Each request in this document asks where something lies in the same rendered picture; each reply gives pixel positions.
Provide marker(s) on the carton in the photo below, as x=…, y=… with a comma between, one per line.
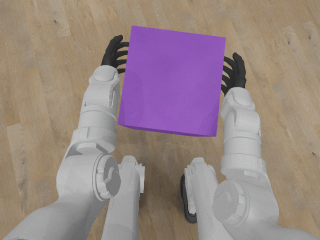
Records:
x=172, y=82

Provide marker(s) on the left robot upper arm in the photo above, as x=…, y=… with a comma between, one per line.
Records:
x=84, y=183

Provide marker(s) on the right robot shin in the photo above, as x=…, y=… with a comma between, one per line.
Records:
x=191, y=203

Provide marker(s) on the left robot hand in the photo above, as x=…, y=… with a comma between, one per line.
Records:
x=112, y=54

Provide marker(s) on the right robot thigh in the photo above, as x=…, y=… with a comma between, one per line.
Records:
x=201, y=183

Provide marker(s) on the right robot upper arm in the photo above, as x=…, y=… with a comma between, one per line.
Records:
x=250, y=212

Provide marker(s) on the right robot hand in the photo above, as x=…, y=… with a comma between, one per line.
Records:
x=236, y=74

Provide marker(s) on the robot right forearm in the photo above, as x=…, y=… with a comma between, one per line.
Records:
x=242, y=153

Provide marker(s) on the robot left forearm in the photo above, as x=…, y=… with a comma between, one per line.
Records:
x=98, y=115

